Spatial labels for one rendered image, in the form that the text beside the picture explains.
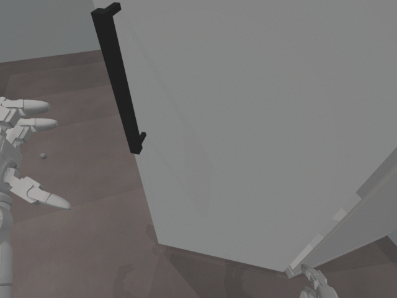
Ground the left robot forearm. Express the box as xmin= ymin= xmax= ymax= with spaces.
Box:
xmin=0 ymin=192 xmax=13 ymax=298

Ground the handle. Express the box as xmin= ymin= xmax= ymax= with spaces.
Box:
xmin=91 ymin=2 xmax=146 ymax=155

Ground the left robot hand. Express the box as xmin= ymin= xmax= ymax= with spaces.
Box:
xmin=0 ymin=97 xmax=71 ymax=210

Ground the right robot hand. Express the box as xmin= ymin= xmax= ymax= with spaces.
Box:
xmin=300 ymin=264 xmax=338 ymax=298

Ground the fridge door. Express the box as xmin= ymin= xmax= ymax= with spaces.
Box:
xmin=93 ymin=0 xmax=397 ymax=272

